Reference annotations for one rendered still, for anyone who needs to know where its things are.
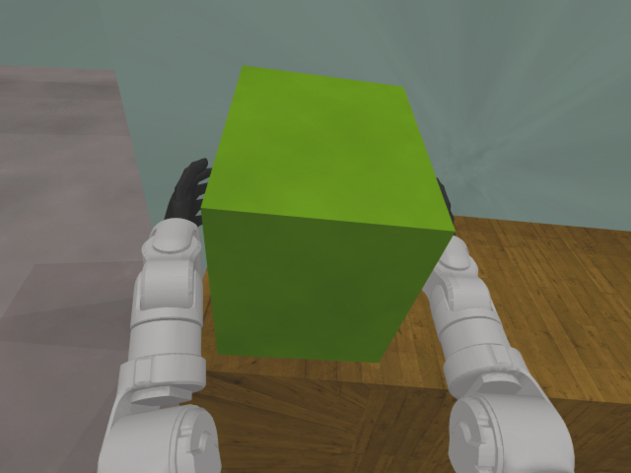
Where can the robot right hand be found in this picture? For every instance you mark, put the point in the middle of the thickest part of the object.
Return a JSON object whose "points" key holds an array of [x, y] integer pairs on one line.
{"points": [[446, 200]]}

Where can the pedestal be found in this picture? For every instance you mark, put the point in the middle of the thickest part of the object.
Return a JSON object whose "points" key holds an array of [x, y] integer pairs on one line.
{"points": [[563, 295]]}

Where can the left robot forearm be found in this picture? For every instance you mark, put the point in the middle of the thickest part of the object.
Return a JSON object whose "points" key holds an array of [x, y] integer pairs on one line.
{"points": [[164, 361]]}

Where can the robot left hand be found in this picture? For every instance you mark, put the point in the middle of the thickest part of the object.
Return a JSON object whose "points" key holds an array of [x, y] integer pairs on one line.
{"points": [[183, 203]]}

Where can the carton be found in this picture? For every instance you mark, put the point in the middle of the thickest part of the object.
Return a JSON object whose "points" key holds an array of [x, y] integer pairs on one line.
{"points": [[322, 218]]}

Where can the right robot forearm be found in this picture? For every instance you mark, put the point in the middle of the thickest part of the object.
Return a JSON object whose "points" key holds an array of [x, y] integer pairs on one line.
{"points": [[478, 355]]}

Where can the robot right upper arm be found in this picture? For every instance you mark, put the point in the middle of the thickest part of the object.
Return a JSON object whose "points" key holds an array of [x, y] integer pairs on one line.
{"points": [[508, 433]]}

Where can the robot left upper arm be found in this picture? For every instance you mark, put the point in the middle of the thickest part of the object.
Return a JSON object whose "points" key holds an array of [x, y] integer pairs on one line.
{"points": [[181, 439]]}

